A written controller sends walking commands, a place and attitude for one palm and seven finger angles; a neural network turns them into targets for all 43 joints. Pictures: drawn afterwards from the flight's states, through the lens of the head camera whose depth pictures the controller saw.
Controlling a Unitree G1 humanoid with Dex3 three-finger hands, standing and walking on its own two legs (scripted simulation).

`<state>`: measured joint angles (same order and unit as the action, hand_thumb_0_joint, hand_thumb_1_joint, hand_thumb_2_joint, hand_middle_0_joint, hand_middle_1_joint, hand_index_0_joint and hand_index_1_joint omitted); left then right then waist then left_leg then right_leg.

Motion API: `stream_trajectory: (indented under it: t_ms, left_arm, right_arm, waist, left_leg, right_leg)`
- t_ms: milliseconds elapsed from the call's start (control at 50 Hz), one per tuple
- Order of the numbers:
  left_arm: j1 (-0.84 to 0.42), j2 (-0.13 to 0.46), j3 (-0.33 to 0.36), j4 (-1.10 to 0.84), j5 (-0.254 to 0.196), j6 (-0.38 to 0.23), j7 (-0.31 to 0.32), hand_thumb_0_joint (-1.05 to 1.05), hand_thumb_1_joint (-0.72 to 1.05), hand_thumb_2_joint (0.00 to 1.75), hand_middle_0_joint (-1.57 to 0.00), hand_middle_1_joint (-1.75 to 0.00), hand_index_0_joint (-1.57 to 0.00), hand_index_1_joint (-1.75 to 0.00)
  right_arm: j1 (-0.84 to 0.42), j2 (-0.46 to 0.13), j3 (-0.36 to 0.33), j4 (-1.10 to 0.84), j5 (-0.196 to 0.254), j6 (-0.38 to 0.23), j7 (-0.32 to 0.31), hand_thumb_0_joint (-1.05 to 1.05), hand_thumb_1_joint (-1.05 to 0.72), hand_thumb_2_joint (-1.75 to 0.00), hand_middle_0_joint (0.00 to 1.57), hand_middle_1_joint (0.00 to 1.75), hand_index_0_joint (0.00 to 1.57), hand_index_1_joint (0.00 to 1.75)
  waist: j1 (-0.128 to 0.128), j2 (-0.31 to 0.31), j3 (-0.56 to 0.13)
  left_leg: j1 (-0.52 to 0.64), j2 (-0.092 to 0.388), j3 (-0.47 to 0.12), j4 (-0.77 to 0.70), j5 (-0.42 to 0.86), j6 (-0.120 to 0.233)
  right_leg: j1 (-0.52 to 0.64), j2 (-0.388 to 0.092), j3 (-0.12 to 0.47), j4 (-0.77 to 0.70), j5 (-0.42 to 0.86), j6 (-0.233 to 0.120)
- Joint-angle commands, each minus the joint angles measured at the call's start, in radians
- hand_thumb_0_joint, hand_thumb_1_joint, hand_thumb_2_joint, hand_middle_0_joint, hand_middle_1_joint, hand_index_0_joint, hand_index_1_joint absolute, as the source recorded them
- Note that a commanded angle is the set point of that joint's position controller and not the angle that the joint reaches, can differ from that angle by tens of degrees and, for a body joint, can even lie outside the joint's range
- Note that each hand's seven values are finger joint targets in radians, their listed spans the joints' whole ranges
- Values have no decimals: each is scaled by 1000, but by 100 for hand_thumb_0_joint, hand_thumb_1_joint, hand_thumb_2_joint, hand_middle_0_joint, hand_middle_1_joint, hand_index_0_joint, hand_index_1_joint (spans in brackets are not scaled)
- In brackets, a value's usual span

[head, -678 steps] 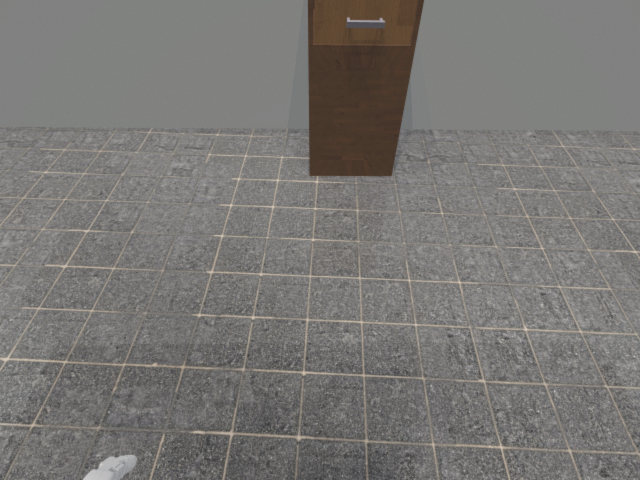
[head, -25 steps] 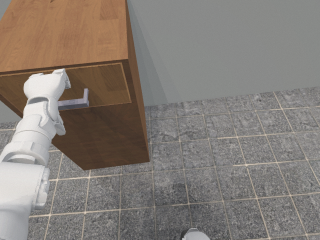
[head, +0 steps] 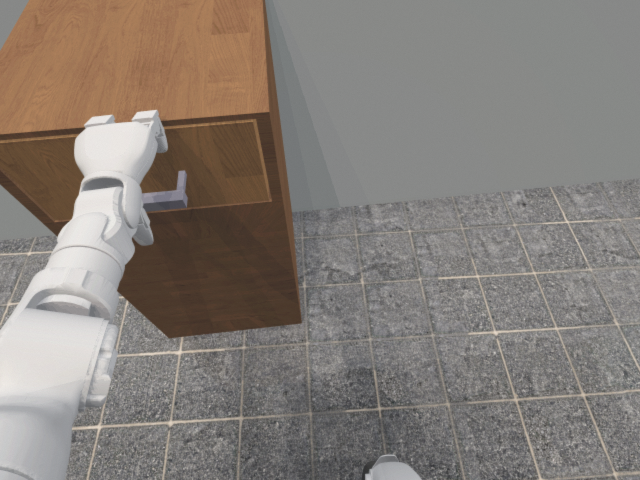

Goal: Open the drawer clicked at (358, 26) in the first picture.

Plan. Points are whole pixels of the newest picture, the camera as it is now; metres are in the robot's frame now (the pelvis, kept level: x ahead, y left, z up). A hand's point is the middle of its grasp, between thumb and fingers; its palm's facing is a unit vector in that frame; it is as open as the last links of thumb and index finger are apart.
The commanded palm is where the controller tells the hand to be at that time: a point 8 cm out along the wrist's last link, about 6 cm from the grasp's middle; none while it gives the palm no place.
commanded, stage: move the hooked fingers above the handle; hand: left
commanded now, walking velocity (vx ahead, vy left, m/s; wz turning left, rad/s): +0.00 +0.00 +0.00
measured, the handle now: (140, 192) +0.54 +0.25 +0.00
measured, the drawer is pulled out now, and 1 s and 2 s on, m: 0.00 0.00 0.00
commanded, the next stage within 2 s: lower the fingers behind the handle in 1.90 s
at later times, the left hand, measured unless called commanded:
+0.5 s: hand (117, 185) +0.50 +0.25 +0.06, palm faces +0.04 +0.01 -1.00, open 13.6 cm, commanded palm +0.46 +0.24 +0.10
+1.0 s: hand (82, 210) +0.46 +0.29 +0.06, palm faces -0.05 +0.04 -1.00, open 13.9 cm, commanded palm +0.45 +0.25 +0.11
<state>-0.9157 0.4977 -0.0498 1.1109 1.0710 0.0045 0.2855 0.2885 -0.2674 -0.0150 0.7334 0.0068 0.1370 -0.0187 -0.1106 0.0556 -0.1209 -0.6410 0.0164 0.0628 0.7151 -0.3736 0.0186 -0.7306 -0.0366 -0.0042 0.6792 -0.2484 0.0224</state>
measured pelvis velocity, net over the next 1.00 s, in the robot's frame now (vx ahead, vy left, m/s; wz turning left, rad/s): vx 0.02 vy -0.01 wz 0.02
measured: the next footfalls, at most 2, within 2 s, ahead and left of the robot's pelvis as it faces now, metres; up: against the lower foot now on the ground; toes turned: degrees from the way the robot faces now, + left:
none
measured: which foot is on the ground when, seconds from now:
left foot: down 0.00-1.00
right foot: down 0.00-1.00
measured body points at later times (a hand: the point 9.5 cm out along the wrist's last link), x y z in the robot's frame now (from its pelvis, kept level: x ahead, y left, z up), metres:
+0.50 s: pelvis +0.01 +0.00 +0.00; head +0.11 -0.01 +0.43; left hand +0.49 +0.24 +0.11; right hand +0.03 -0.29 -0.14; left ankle -0.03 +0.11 -0.71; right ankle +0.04 -0.14 -0.71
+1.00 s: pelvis +0.02 -0.01 +0.00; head +0.11 -0.03 +0.44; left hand +0.46 +0.28 +0.11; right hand +0.08 -0.28 -0.14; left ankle -0.03 +0.11 -0.71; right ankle +0.04 -0.14 -0.71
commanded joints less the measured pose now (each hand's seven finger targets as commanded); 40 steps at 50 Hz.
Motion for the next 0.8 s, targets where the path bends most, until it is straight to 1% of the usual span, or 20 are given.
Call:
stream_trajectory:
  t_ms: [0,40,60,120,200,260,320,340,380,420,460,480,500,520,560,600,660,720,760,780]
  left_arm:
    - [-260,368,84,-40,-26,32,-95,0,-50,30,-30,-120,-30,-120]
    - [-255,355,74,-70,-17,-29,-120,0,-50,30,-30,-120,-30,-120]
    - [-254,370,91,-111,-9,-70,-126,0,-50,30,-30,-120,-30,-120]
    - [-308,327,87,-256,0,-191,-110,0,-50,30,-30,-120,-30,-120]
    - [-396,346,142,-439,1,-287,-11,0,-50,30,-30,-120,-30,-120]
    - [-413,356,176,-458,-2,-270,83,0,-50,30,-30,-120,-30,-120]
    - [-410,385,197,-341,-3,-174,148,0,-50,30,-30,-120,-30,-120]
    - [-424,357,159,-303,4,-133,156,0,-50,30,-30,-120,-30,-120]
    - [-420,325,121,-244,10,-55,145,0,-50,30,-30,-120,-30,-120]
    - [-404,296,89,-207,5,-1,97,0,-50,30,-30,-120,-30,-120]
    - [-348,220,28,-182,-17,24,22,0,-50,30,-30,-120,-30,-120]
    - [-341,191,4,-201,-27,14,-14,0,-50,30,-30,-120,-30,-120]
    - [-287,215,31,-181,-35,9,-42,0,-50,30,-30,-120,-30,-120]
    - [-255,207,28,-166,-38,-2,-68,0,-50,30,-30,-120,-30,-120]
    - [-219,155,-11,-195,-40,-42,-108,0,-50,30,-30,-120,-30,-120]
    - [-199,183,21,-266,-32,-110,-120,0,-50,30,-30,-120,-30,-120]
    - [-198,287,132,-378,-22,-201,-71,0,-50,30,-30,-120,-30,-120]
    - [-206,429,272,-452,-6,-224,29,0,-50,30,-30,-120,-30,-120]
    - [-215,439,282,-457,12,-192,103,0,-50,30,-30,-120,-30,-120]
    - [-227,431,276,-476,23,-174,132,0,-50,30,-30,-120,-30,-120]
  right_arm:
    - [107,-186,-43,-104,15,-14,-48,0,-90,-90,20,30,20,30]
    - [109,-183,-44,-124,15,-26,-60,0,-90,-90,20,30,20,30]
    - [117,-182,-47,-131,12,-35,-63,0,-90,-90,20,30,20,30]
    - [145,-162,-69,-146,-1,-56,-66,0,-90,-90,20,30,20,30]
    - [177,-152,-99,-123,-26,-74,-55,0,-90,-90,20,30,20,30]
    - [186,-156,-109,-86,-39,-75,-37,0,-90,-90,20,30,20,30]
    - [167,-167,-95,-46,-39,-64,-21,0,-90,-90,20,30,20,30]
    - [167,-167,-92,-40,-35,-63,-15,0,-90,-90,20,30,20,30]
    - [161,-171,-89,-33,-30,-60,-3,0,-90,-90,20,30,20,30]
    - [162,-175,-92,-39,-24,-53,0,0,-90,-90,20,30,20,30]
    - [171,-168,-96,-49,-14,-48,-3,0,-90,-90,20,30,20,30]
    - [174,-167,-98,-55,-11,-47,-7,0,-90,-90,20,30,20,30]
    - [167,-170,-96,-59,-10,-40,-10,0,-90,-90,20,30,20,30]
    - [162,-172,-91,-67,-9,-33,-16,0,-90,-90,20,30,20,30]
    - [143,-167,-87,-85,-5,-32,-25,0,-90,-90,20,30,20,30]
    - [132,-161,-86,-106,-6,-34,-34,0,-90,-90,20,30,20,30]
    - [125,-148,-88,-122,-18,-35,-38,0,-90,-90,20,30,20,30]
    - [102,-148,-84,-119,-33,-32,-27,0,-90,-90,20,30,20,30]
    - [81,-139,-81,-115,-35,-34,-19,0,-90,-90,20,30,20,30]
    - [79,-137,-84,-114,-36,-38,-15,0,-90,-90,20,30,20,30]
  waist:
    - [17,-185,-228]
    - [13,-162,-207]
    - [22,-134,-228]
    - [8,-63,-324]
    - [12,69,-478]
    - [4,80,-521]
    - [-5,53,-442]
    - [-15,58,-423]
    - [-4,97,-425]
    - [-3,76,-474]
    - [-1,29,-475]
    - [-6,3,-466]
    - [7,-33,-436]
    - [3,-85,-409]
    - [1,-108,-312]
    - [20,-108,-292]
    - [54,-30,-324]
    - [96,-2,-377]
    - [90,21,-382]
    - [90,39,-416]
  left_leg:
    - [11,-43,-13,-135,129,24]
    - [14,-41,-11,-131,96,28]
    - [26,-39,-16,-122,106,28]
    - [93,-37,-26,-80,169,29]
    - [199,-36,-56,-26,318,13]
    - [229,-37,-71,3,405,3]
    - [150,-43,-60,-8,357,5]
    - [137,-43,-60,-19,328,4]
    - [160,-41,-53,-38,348,-2]
    - [207,-36,-49,-43,409,-5]
    - [232,-28,-42,-55,446,-2]
    - [244,-25,-43,-62,460,2]
    - [224,-26,-35,-71,440,9]
    - [206,-26,-38,-81,436,13]
    - [171,-31,-31,-101,348,22]
    - [166,-36,-33,-107,327,25]
    - [180,-39,-31,-94,386,22]
    - [137,-46,-29,-71,426,18]
    - [116,-52,-24,-60,428,14]
    - [128,-52,-22,-53,446,9]
  right_leg:
    - [344,45,-20,-99,99,-33]
    - [310,43,-12,-100,58,-35]
    - [299,44,-11,-88,60,-40]
    - [268,51,-5,-58,102,-47]
    - [228,58,-11,-4,177,-58]
    - [205,61,-24,16,216,-56]
    - [206,60,-34,6,201,-54]
    - [199,59,-37,1,183,-51]
    - [211,60,-43,-11,193,-56]
    - [257,63,-43,-23,242,-55]
    - [300,64,-40,-44,290,-49]
    - [313,64,-39,-55,304,-47]
    - [339,62,-37,-64,306,-45]
    - [357,61,-36,-70,315,-46]
    - [340,59,-35,-93,271,-45]
    - [344,57,-30,-92,252,-50]
    - [357,56,-20,-58,290,-59]
    - [388,53,-14,-14,328,-62]
    - [382,53,-18,2,344,-60]
    - [383,53,-22,12,355,-60]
